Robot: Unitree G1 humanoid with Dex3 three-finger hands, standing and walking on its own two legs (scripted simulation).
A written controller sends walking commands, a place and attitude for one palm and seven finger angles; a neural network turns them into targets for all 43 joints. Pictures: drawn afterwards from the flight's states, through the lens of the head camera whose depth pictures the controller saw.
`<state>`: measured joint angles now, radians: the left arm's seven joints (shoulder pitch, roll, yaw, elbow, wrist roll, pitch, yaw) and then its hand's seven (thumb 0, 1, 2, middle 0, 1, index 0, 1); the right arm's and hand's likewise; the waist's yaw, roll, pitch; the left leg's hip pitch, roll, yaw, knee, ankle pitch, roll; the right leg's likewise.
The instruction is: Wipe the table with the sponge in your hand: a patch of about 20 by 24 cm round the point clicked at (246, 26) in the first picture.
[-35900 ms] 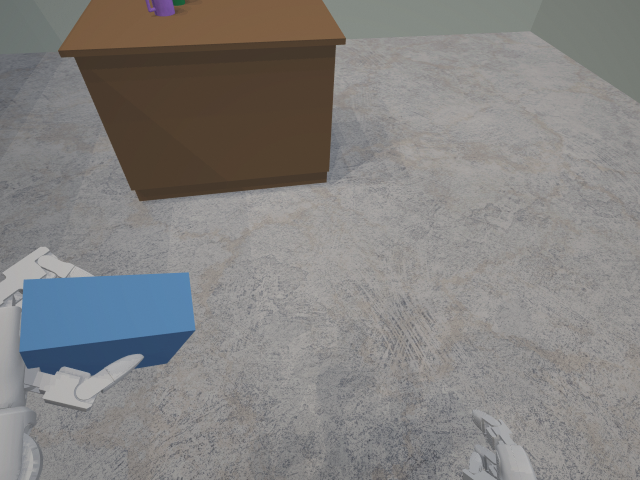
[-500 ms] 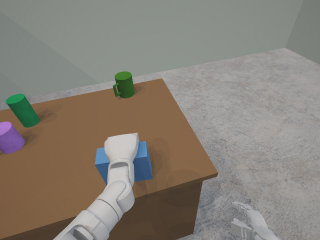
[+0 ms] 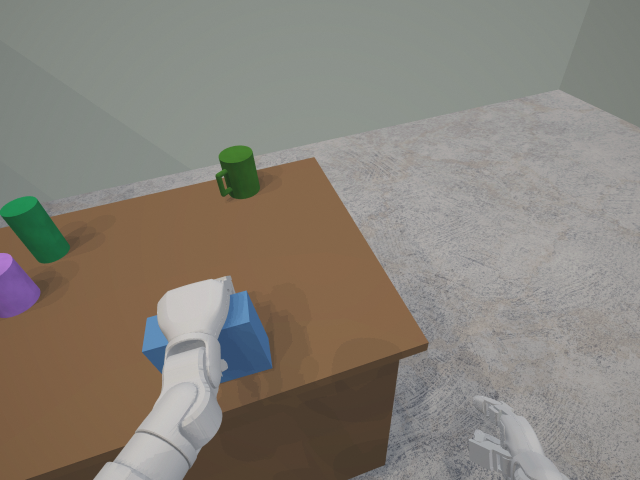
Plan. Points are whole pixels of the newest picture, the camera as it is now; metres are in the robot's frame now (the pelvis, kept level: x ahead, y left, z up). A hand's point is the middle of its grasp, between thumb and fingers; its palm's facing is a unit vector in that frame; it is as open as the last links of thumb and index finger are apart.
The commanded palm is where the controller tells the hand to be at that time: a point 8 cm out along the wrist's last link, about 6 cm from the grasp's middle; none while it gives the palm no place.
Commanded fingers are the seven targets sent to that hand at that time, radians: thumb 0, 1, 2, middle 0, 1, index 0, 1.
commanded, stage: slide back across to the middle lane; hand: left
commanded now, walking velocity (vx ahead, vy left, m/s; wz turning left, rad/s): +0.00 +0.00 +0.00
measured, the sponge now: (217, 351) +0.30 +0.19 -0.01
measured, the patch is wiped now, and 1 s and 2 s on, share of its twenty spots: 1.00 1.00 1.00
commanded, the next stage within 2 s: wipe forward along the middle lane in 0.14 s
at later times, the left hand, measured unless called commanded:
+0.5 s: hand (182, 335) +0.29 +0.23 +0.03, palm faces -0.05 -0.07 -1.00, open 9.5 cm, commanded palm +0.27 +0.23 +0.07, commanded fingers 0.00 0.10 1.30 -1.20 -1.60 -1.20 -1.60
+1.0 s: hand (178, 304) +0.35 +0.26 +0.03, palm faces -0.08 -0.02 -1.00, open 9.5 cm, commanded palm +0.33 +0.25 +0.06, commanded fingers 0.00 0.10 1.30 -1.20 -1.60 -1.20 -1.60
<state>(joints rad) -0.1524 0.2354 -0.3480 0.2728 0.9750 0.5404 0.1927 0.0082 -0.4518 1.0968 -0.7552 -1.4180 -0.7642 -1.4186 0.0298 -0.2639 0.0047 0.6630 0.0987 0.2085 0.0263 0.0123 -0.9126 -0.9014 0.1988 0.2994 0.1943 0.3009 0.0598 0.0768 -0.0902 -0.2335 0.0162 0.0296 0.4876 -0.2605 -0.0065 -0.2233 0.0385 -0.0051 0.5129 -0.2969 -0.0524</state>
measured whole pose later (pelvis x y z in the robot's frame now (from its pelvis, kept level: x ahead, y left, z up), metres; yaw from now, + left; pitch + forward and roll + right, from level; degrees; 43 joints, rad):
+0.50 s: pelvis -0.01 +0.00 +0.00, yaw +1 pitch +1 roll +0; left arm -0.21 0.28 -0.26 0.38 0.99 0.44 0.17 0.00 -0.46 1.10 -0.77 -1.40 -0.78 -1.40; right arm 0.05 -0.26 0.01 0.68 0.09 0.16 -0.03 0.01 -0.91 -0.90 0.20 0.30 0.20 0.30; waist 0.07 0.07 -0.08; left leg -0.28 0.01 0.01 0.50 -0.25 0.00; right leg -0.26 0.03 -0.02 0.52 -0.29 -0.05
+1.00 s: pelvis -0.02 +0.01 -0.01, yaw +1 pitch +6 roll +0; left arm -0.48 0.34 -0.18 0.72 0.99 0.33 0.21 0.00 -0.48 1.10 -0.79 -1.39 -0.80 -1.39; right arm 0.16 -0.27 -0.01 0.71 0.09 0.16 -0.05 0.01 -0.91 -0.90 0.20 0.30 0.20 0.30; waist 0.01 0.06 -0.11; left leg -0.43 0.01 0.00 0.57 -0.25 0.00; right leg -0.40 0.03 -0.03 0.57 -0.28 -0.04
